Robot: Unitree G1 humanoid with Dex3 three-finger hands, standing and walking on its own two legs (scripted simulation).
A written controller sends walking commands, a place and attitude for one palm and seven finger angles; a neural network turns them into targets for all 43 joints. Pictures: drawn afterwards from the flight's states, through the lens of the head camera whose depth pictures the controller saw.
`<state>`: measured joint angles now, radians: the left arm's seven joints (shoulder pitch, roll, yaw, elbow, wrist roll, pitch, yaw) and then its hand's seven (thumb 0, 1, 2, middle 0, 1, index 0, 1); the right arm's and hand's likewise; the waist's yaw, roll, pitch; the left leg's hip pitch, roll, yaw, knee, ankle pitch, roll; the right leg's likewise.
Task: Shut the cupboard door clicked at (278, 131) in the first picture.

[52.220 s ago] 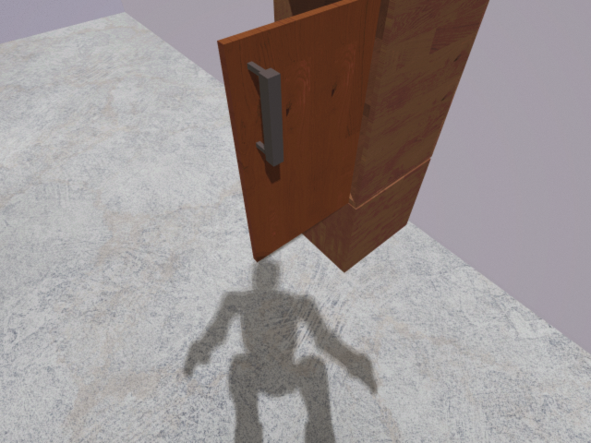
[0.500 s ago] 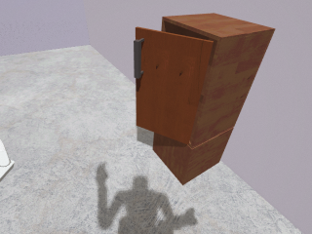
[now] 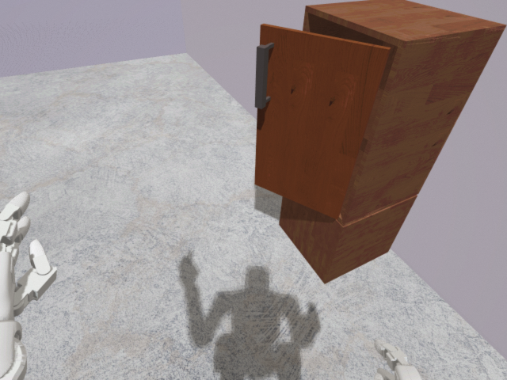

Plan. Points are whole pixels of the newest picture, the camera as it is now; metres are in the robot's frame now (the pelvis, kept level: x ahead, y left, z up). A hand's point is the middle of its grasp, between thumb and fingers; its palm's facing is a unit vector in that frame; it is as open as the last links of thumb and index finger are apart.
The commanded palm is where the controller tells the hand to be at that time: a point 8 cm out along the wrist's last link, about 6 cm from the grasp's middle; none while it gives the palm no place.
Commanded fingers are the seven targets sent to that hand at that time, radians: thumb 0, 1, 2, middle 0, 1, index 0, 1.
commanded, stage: let the arm hang, fingers relaxed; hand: left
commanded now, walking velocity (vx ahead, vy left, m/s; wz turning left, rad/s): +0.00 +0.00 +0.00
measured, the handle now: (265, 76) +0.91 +0.04 +0.13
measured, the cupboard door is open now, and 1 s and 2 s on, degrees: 30 30 30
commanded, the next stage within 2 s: look to check the result in 1.06 s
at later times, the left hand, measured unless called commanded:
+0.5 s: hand out of the picture -0.14 +0.22 -0.15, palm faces +0.01 -0.96 -0.28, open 7.2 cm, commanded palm none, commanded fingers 0.00 0.90 0.90 -0.20 -0.30 -0.20 -0.30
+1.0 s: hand out of the picture -0.01 +0.21 -0.16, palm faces +0.01 -0.98 -0.19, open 7.2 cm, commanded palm none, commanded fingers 0.00 0.90 0.90 -0.20 -0.30 -0.20 -0.30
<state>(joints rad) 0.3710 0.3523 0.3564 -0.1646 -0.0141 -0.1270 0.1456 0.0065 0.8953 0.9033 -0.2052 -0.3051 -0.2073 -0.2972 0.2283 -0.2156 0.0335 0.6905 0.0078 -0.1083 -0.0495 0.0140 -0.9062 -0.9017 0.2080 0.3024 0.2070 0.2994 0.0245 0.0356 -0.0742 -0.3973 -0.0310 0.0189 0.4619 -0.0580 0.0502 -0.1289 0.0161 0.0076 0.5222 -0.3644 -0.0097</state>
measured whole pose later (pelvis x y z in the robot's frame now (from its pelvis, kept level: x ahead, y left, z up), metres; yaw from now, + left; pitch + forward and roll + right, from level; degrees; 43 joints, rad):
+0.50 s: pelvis -0.04 +0.00 +0.01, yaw -2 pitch +0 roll +0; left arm 0.53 0.26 0.05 1.03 0.02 0.06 0.01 0.00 0.93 0.90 -0.21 -0.30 -0.21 -0.30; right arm 0.32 -0.21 -0.03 0.99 -0.02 0.07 -0.03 0.01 -0.91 -0.90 0.21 0.30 0.21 0.30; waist 0.02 -0.02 0.02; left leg -0.46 -0.05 0.05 0.46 -0.22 -0.01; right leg -0.12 0.03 -0.04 0.44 -0.37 -0.07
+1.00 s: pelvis -0.07 +0.03 +0.01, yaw -2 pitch -3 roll +0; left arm 0.19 0.17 0.01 1.09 0.01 0.00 0.03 0.00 0.94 0.90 -0.21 -0.30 -0.21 -0.30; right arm 0.20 -0.16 0.00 1.09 -0.01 0.00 -0.04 0.00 -0.94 -0.90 0.21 0.30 0.21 0.30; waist -0.01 -0.01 0.00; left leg -0.14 0.02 0.01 0.41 -0.22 -0.01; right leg -0.11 -0.02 -0.03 0.41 -0.25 0.01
